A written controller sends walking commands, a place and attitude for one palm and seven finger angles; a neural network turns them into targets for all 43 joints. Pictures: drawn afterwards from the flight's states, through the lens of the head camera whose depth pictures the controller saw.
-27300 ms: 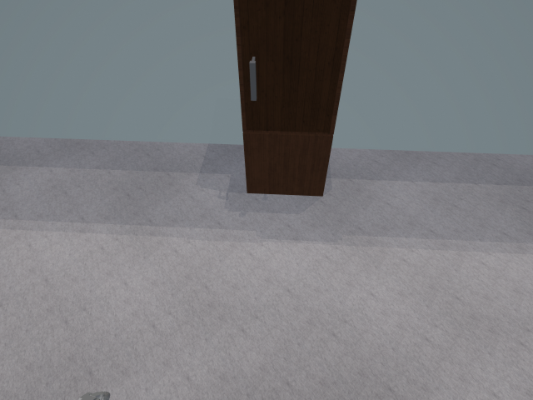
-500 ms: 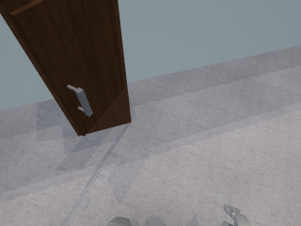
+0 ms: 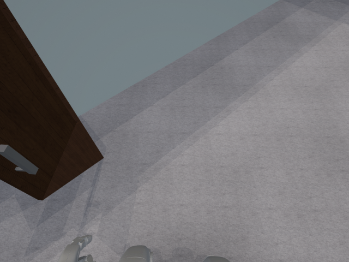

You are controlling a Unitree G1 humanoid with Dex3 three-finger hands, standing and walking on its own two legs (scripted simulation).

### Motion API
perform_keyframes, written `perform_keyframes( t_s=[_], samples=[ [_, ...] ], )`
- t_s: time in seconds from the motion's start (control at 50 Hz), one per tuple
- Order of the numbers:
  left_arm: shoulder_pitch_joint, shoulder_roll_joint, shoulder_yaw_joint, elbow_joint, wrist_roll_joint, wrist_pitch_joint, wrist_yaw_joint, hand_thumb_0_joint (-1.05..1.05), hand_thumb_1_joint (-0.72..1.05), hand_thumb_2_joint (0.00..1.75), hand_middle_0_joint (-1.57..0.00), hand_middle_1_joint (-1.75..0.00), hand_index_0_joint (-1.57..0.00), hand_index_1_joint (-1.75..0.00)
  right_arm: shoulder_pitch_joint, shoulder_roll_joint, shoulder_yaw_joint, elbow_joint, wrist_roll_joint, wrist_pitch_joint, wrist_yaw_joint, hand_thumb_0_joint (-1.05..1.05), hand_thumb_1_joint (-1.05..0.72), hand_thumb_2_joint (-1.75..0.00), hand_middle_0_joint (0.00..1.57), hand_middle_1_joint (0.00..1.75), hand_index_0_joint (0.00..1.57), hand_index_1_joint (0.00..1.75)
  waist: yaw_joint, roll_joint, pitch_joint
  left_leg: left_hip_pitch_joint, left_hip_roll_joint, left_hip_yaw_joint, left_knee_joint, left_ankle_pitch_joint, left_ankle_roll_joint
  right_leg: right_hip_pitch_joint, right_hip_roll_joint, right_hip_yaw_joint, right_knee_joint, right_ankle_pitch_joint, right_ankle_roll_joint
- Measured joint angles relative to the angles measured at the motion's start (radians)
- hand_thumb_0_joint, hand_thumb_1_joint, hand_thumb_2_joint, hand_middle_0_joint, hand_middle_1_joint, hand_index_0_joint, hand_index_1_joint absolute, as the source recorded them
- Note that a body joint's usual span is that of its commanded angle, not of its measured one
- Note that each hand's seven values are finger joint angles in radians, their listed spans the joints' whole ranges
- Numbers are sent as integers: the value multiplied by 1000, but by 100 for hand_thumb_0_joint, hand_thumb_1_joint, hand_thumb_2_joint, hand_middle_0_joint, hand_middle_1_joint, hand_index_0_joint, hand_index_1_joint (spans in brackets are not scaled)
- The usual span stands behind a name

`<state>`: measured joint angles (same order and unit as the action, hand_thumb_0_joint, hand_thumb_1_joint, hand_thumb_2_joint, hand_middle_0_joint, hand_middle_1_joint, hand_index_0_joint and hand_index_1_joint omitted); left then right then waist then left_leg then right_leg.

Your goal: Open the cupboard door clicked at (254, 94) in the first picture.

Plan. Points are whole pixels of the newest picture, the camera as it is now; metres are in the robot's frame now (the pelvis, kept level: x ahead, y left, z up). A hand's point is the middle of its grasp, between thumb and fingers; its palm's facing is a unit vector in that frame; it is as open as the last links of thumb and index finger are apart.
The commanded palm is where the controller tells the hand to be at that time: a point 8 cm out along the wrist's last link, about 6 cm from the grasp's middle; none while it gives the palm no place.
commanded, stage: walk to a spot facing it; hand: left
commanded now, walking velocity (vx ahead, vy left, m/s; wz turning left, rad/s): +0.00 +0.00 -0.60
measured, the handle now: (12, 160) +0.37 +0.50 -0.08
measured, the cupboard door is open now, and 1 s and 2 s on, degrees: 43 43 43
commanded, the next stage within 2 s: turn to face it in 1.70 s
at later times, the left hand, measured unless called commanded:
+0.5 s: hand (125, 227) +0.21 +0.15 -0.15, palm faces -0.34 -0.92 -0.17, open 7.4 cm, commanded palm none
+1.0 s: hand (164, 191) +0.32 +0.05 -0.18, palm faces -0.49 -0.86 -0.14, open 7.4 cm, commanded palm none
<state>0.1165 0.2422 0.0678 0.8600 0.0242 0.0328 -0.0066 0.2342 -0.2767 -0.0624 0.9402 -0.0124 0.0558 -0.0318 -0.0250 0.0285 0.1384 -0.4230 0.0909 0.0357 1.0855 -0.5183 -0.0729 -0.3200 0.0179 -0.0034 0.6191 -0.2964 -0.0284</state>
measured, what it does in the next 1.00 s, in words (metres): walks ahead, turning right: left foot, then right foot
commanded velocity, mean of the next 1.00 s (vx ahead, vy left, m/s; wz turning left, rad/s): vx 0.29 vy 0.00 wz -0.50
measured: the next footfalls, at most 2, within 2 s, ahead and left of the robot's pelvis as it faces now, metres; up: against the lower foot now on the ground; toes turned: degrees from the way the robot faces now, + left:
left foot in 0.22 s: +0.08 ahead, +0.13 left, +0.00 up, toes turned -6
right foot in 0.58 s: +0.10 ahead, -0.17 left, +0.00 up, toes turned -30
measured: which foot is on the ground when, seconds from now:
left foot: up 0.00-0.20, down 0.22-0.58, up 0.60-0.92, down 0.94-1.00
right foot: down 0.00-0.22, up 0.24-0.56, down 0.58-0.94, up 0.96-1.00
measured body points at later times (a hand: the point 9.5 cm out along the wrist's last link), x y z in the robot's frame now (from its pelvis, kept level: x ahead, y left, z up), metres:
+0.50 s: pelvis +0.05 -0.01 +0.02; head +0.10 -0.01 +0.46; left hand +0.23 +0.20 -0.13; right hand -0.04 -0.23 -0.12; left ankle +0.04 +0.14 -0.73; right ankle +0.04 -0.15 -0.68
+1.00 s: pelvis +0.23 -0.10 +0.00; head +0.27 -0.10 +0.45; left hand +0.35 +0.10 -0.17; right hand +0.19 -0.36 -0.12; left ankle +0.33 -0.03 -0.73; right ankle +0.07 -0.15 -0.69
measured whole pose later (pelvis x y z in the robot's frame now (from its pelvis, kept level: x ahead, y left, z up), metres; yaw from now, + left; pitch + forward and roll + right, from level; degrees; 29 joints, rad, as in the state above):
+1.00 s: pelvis +0.23 -0.10 +0.00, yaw -34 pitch +0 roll -1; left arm 0.32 0.19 0.08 1.03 0.02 0.00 -0.03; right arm 0.16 -0.17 -0.03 0.89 -0.04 -0.09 0.00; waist 0.02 -0.04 0.05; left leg -0.39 0.08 0.10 0.64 -0.24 0.01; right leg -0.25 0.04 0.03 0.89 -0.48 -0.04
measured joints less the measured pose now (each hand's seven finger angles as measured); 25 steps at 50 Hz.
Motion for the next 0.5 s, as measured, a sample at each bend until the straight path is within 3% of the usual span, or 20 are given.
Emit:
perform_keyframes(
  t_s=[0.1,0.2,0.22,0.28,0.32,0.36,0.42,0.5],
  samples=[
    [31,-21,-9,13,6,16,3,0,90,90,-20,-30,-20,-30,-23,24,0,-25,0,-5,10,1,-91,-90,20,30,20,30,4,-33,-26,-21,-32,-5,-98,73,-2,20,19,62,-66,45,1],
    [59,-30,-6,23,4,29,-6,1,90,90,-21,-30,-20,-30,-23,58,14,-54,2,-33,13,1,-91,-90,20,30,20,30,13,-54,-58,82,-59,-9,-402,143,15,-1,48,117,-51,43,19],
    [68,-34,-6,23,1,33,-8,1,90,90,-21,-30,-20,-30,-11,56,18,-62,-2,-45,13,1,-91,-90,20,30,20,30,11,-39,-74,106,-49,-21,-484,153,32,-25,65,116,-16,-2,19],
    [71,-24,9,34,4,44,-26,1,90,90,-20,-30,-20,-30,15,81,35,-57,-21,-67,10,0,-91,-90,20,30,20,30,9,-50,-81,112,-30,7,-481,204,69,-118,56,65,233,-164,30],
    [72,-14,21,39,10,38,-41,1,90,90,-20,-30,-20,-30,47,95,45,-46,-26,-74,10,0,-90,-90,21,30,20,30,14,-57,-87,152,-14,30,-534,217,69,-169,28,23,375,-134,41],
    [72,-11,26,39,11,31,-52,1,90,90,-20,-30,-20,-30,76,102,49,-32,-26,-81,9,0,-90,-90,21,30,20,30,21,-54,-92,194,2,56,-596,235,61,-198,-7,-9,428,-84,51],
    [69,-10,26,40,11,24,-60,1,90,90,-20,-30,-20,-30,112,103,46,-12,-26,-93,11,1,-90,-90,21,30,20,30,20,-43,-93,246,24,99,-656,244,50,-202,-51,-39,370,-44,59],
    [45,-10,20,47,10,21,-65,1,91,90,-20,-30,-19,-30,148,93,36,10,-28,-97,18,1,-90,-90,21,30,20,30,-3,-30,-83,293,52,161,-661,211,24,-161,-78,-73,187,-47,51]
  ],
)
